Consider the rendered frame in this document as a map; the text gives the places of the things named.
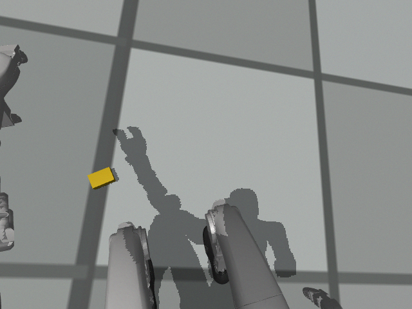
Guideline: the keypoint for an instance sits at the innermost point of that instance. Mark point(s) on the left robot arm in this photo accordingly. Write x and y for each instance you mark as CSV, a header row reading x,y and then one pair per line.
x,y
6,214

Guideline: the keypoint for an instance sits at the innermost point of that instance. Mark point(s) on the right robot foot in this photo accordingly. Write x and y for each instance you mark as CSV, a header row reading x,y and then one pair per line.
x,y
219,277

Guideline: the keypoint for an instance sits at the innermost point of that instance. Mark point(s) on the right robot hand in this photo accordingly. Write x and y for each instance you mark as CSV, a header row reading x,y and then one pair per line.
x,y
320,298

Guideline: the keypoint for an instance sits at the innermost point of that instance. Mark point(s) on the small box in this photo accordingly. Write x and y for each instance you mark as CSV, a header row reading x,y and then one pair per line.
x,y
101,178

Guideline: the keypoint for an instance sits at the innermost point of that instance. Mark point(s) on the left robot hand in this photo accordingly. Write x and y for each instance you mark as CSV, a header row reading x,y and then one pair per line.
x,y
10,58

